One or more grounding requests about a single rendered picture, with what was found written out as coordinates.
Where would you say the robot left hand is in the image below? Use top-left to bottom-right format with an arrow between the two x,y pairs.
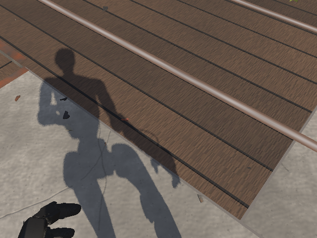
18,201 -> 81,238

